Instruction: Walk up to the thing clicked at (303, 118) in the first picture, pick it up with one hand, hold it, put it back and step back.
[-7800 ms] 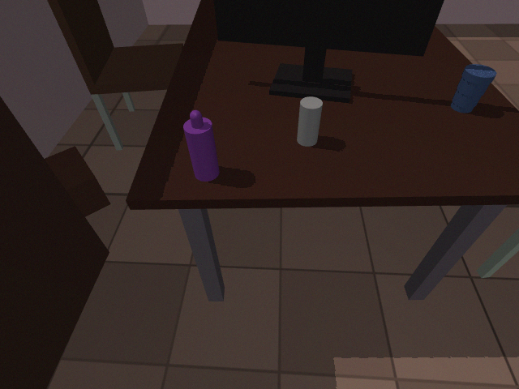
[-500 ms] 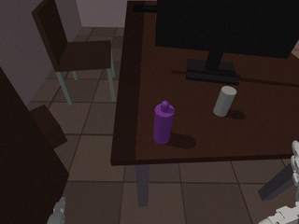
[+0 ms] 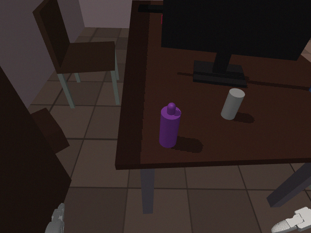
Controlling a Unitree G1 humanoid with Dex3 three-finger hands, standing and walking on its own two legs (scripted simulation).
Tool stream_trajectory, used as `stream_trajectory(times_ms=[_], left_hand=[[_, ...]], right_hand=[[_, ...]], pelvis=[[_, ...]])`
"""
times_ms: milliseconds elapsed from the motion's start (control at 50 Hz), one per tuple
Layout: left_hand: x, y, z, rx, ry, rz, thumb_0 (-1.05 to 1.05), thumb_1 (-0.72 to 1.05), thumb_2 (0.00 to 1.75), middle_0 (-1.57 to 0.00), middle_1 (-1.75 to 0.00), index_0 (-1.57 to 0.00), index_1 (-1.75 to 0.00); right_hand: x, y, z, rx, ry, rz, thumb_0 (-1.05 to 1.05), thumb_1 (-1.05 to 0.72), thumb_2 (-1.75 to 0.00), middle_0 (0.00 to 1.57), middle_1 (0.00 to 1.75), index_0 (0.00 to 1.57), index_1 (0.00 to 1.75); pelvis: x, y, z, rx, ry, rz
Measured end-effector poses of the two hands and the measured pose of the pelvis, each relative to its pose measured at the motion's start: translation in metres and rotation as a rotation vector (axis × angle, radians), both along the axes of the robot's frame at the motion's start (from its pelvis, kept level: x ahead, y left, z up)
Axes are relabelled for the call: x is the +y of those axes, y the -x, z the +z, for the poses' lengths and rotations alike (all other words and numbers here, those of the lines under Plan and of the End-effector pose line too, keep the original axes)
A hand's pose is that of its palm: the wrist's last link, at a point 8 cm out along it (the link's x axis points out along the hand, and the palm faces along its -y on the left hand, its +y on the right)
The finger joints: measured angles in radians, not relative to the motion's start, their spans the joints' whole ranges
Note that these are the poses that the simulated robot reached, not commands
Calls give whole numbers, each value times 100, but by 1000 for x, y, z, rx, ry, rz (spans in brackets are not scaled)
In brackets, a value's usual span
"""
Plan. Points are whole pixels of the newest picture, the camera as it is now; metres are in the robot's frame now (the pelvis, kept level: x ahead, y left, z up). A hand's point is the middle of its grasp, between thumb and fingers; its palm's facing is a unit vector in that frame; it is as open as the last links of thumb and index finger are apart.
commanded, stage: rise first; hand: right
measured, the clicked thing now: (232, 104) +0.54 -0.29 +0.02
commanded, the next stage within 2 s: go down in 0.16 s
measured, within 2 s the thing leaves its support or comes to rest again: neither
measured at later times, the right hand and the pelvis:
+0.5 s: hand (303, 182) +0.20 -0.28 +0.12, palm faces +0.41 +0.83 -0.39, open 17.3 cm; pelvis +0.00 +0.00 +0.00, yaw +0 degrees
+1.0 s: hand out of the picture +0.31 -0.37 +0.14, palm faces +0.30 +0.95 +0.02, open 17.6 cm; pelvis +0.00 +0.00 -0.01, yaw +0 degrees
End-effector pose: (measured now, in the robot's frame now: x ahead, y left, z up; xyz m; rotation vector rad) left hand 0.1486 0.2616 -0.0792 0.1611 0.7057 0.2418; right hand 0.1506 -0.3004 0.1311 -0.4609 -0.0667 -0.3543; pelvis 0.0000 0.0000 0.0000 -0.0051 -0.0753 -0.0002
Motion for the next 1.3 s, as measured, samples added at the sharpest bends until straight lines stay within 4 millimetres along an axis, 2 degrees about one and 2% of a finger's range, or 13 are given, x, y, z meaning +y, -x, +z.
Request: stream_trajectory(times_ms=[160, 280, 380, 540, 660, 800, 960, 1140, 1300], left_hand=[[0, -2, 1, -8, 2, -2, -1, -54, 7, -6, -5, -5, -6], [2, -3, 2, -3, -1, 4, -1, -54, 7, -6, -5, -6, -6], [-2, -6, 3, -11, -11, -12, -1, -53, 6, -6, -6, -6, -5], [0, -7, 0, 5, -20, 1, -1, -52, 4, -6, -6, -7, -5], [-2, -10, -2, 10, -32, 2, -1, -52, 4, -6, -6, -7, -5], [-6, -10, 1, 0, -65, 8, -1, -52, 4, -6, -5, -7, -5], [-9, 2, 3, 11, -111, 3, -1, -53, 5, -6, -5, -6, -5], [-10, 15, -1, 53, -155, -5, -1, -53, 5, -6, -5, -6, -5], [-13, 15, -1, 54, -179, -16, -1, -54, 6, -6, -5, -6, -5]], right_hand=[[-1, 2, 9, -31, 18, 1, -2, 55, -4, 6, 6, 7, 6], [-7, 3, 10, -31, 29, -20, -2, 54, -5, 6, 6, 7, 6], [-5, 2, 9, -70, 24, -8, -2, 53, -6, 5, 6, 6, 6], [-19, -9, 9, -102, -7, -26, -2, 51, -7, 4, 7, 6, 7], [-41, -31, 11, -111, -82, -17, -2, 51, -7, 3, 7, 6, 7], [-77, -73, 8, -82, -268, 22, -2, 51, -8, 3, 7, 5, 7], [-110, -115, 7, -46, -451, 56, -2, 56, -7, 1, 7, 4, 7], [-133, -149, 13, 0, -468, 61, -2, 58, -7, 1, 7, 4, 7], [-151, -169, 15, -12, -481, 20, -2, 57, -7, 2, 7, 4, 7]], pelvis=[[0, -1, 0, 0, 0, -2], [0, -1, 0, 2, 0, -4], [0, -2, -1, 10, 1, -2], [1, -3, -2, 13, -1, -2], [2, -2, -3, 21, -4, -9], [1, -1, -3, 46, -5, -12], [-3, -2, -5, 85, -10, -6], [-8, 1, -8, 137, -20, 7], [-10, -1, -12, 184, -29, 7]])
